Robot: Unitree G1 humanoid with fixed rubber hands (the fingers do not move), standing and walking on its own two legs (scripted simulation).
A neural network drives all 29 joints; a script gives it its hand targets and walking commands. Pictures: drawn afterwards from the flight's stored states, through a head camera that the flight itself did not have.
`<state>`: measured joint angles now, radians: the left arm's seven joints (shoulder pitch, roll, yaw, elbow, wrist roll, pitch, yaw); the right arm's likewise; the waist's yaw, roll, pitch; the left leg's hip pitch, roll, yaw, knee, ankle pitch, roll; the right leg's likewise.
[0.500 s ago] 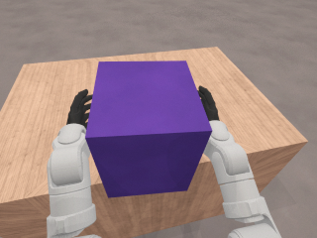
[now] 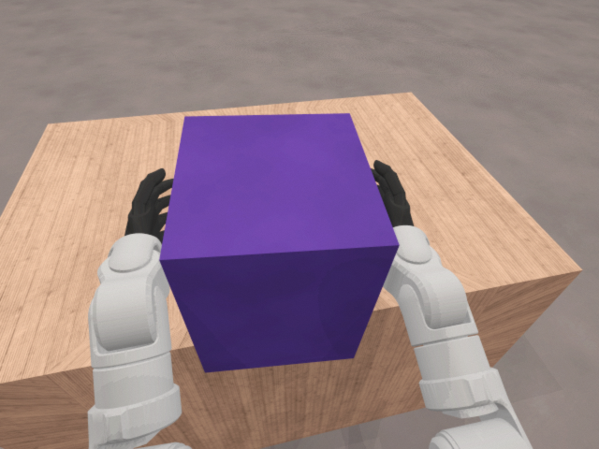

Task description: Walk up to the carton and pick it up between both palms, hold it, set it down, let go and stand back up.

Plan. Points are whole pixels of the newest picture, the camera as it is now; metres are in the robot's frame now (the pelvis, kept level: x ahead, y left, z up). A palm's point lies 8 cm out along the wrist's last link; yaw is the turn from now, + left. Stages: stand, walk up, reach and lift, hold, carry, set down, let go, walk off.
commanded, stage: hold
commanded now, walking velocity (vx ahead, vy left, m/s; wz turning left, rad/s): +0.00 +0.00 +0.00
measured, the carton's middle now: (275, 246) +0.34 +0.01 +0.12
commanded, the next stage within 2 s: set down in 1.18 s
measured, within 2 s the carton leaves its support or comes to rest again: neither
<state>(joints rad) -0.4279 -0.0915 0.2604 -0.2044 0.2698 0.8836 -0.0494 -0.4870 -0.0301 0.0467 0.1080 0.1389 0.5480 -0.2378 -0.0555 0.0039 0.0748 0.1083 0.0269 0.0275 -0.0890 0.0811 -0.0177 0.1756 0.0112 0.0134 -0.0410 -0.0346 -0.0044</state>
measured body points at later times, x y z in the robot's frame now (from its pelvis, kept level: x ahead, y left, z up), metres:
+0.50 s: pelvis +0.00 +0.00 +0.00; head -0.01 +0.00 +0.45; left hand +0.35 +0.16 +0.16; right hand +0.36 -0.14 +0.15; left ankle +0.03 +0.13 -0.76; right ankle -0.03 -0.11 -0.76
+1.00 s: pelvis +0.00 +0.00 +0.00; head -0.01 +0.00 +0.45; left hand +0.35 +0.16 +0.16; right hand +0.36 -0.14 +0.15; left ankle +0.03 +0.13 -0.76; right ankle -0.03 -0.11 -0.76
